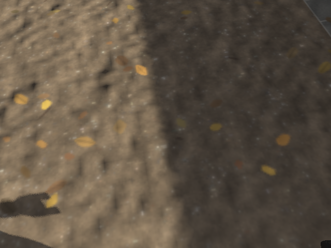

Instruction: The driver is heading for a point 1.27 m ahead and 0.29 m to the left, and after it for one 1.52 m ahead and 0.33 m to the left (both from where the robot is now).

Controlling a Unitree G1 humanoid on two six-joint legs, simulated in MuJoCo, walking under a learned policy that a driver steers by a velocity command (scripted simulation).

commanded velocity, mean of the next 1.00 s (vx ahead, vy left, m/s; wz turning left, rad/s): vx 0.57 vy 0.00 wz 0.37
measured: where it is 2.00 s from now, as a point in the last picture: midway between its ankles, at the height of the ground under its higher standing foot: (105, 80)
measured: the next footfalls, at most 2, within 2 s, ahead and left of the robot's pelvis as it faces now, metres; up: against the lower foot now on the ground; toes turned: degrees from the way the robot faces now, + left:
left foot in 0.36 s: +0.06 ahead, +0.13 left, +0.00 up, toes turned +2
right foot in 0.74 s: +0.46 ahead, -0.02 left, +0.00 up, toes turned +23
